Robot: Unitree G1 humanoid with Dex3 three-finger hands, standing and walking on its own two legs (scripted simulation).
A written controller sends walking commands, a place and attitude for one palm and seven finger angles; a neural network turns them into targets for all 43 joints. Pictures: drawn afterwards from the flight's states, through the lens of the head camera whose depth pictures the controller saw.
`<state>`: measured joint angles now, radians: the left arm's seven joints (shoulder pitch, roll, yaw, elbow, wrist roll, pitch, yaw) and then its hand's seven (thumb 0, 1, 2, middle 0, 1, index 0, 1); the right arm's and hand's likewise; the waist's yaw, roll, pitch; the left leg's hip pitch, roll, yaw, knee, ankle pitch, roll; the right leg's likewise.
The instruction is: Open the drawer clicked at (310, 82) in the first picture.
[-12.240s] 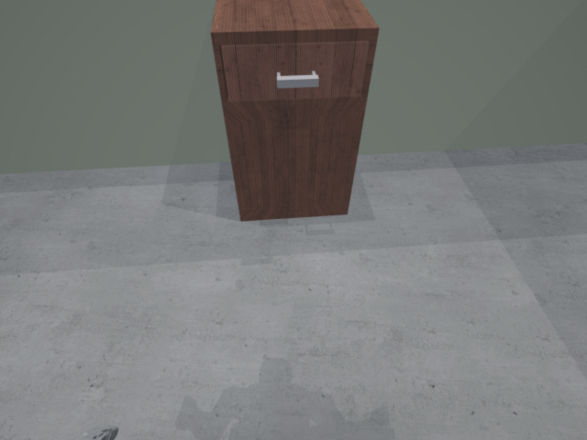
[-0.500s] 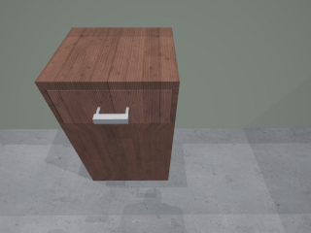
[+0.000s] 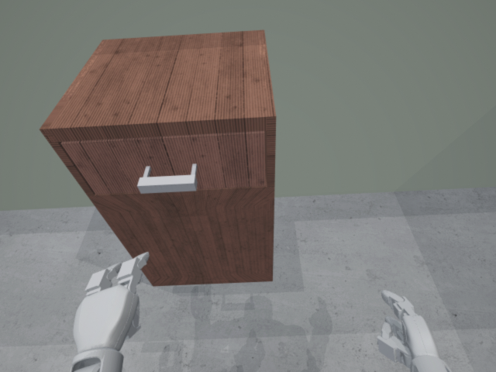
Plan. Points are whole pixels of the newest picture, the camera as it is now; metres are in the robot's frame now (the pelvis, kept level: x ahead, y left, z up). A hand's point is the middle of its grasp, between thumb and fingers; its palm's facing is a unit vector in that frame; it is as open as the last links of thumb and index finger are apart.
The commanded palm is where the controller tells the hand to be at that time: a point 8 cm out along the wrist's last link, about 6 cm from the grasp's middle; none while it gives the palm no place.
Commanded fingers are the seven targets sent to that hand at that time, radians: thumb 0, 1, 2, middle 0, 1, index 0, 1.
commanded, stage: raise the hand with hooked fingers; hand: left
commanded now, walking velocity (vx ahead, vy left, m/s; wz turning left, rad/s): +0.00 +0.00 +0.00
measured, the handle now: (169, 176) +0.54 +0.24 -0.04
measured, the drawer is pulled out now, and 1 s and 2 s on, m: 0.00 0.00 0.00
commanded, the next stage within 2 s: move the hooked fingers above the handle in 1.60 s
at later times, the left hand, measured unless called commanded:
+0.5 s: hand (119, 306) +0.22 +0.23 +0.01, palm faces -0.03 -0.10 -0.99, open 10.8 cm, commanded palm +0.19 +0.23 +0.06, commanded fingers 0.00 -0.06 0.49 -0.27 -0.92 -0.27 -0.92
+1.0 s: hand (91, 255) +0.27 +0.27 +0.07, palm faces +0.06 -0.08 -0.99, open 13.5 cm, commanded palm +0.25 +0.27 +0.13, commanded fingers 0.00 -0.50 0.30 -0.30 -1.20 -0.30 -1.20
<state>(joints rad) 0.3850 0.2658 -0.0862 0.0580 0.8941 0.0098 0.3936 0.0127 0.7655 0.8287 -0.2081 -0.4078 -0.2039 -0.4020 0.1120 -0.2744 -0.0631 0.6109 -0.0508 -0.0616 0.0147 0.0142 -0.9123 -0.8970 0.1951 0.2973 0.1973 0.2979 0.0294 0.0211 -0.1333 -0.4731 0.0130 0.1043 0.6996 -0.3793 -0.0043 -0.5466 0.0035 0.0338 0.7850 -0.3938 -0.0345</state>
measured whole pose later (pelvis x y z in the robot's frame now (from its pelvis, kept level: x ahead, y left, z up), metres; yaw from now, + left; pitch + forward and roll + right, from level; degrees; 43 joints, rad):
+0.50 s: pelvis -0.01 -0.02 +0.00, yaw +3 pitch +8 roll +2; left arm 0.23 0.35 -0.09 0.05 1.03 0.05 0.31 0.00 0.16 0.58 -0.27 -0.78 -0.27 -0.77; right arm 0.14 -0.18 0.03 0.60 -0.05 0.09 -0.01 0.01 -0.90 -0.90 0.20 0.30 0.20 0.30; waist 0.06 0.04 -0.07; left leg -0.48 0.02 0.04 0.72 -0.37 -0.02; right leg -0.52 0.01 -0.03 0.79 -0.40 -0.05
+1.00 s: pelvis +0.00 +0.02 +0.02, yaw +3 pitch +4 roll +1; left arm 0.02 0.39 -0.10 0.07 1.00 0.10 0.20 0.00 -0.40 0.34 -0.32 -1.14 -0.31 -1.14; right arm 0.09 -0.22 -0.01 0.60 -0.02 0.09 -0.02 0.01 -0.90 -0.90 0.20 0.30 0.20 0.30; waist 0.08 0.05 -0.04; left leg -0.32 -0.01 0.05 0.58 -0.32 0.02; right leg -0.35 -0.02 -0.02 0.62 -0.33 -0.01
